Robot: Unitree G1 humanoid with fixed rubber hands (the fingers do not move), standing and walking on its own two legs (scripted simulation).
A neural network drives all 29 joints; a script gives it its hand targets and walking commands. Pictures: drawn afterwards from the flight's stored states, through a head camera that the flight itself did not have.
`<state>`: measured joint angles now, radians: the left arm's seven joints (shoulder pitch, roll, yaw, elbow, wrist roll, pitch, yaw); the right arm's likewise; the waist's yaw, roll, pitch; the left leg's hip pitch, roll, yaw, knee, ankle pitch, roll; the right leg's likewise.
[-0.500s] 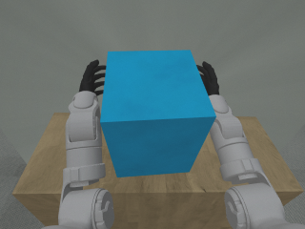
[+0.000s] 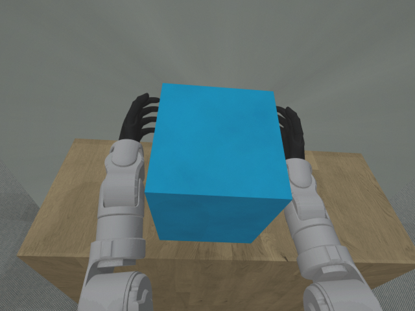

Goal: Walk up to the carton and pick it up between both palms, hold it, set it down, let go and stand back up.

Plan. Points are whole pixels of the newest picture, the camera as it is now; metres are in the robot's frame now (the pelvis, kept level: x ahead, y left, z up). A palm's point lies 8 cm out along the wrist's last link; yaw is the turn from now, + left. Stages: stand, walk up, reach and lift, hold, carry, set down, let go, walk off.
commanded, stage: set down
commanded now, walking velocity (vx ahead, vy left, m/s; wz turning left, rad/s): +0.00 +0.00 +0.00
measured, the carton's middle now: (211, 171) +0.35 -0.01 +0.08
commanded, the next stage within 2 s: none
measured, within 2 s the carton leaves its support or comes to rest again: rests again in 1.98 s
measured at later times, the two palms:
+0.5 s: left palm (137, 138) +0.39 +0.13 +0.13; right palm (289, 159) +0.35 -0.16 +0.12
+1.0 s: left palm (147, 138) +0.42 +0.12 +0.10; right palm (287, 161) +0.36 -0.17 +0.10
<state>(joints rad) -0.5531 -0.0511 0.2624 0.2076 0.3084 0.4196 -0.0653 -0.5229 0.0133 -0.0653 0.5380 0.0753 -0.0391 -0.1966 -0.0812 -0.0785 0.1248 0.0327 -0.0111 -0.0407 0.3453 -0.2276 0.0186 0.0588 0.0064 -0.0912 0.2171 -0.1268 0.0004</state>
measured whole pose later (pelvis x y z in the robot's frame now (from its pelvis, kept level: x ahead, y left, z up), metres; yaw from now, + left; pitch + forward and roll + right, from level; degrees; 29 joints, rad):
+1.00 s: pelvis +0.01 +0.01 +0.00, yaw -2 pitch -2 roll -2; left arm -0.68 0.00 0.31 0.67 0.29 0.16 -0.08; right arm -0.54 0.09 -0.25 0.73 -0.08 -0.17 -0.19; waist -0.08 -0.05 0.05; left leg -0.07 -0.01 -0.01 0.33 -0.23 0.03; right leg -0.04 0.01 -0.06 0.19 -0.11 0.01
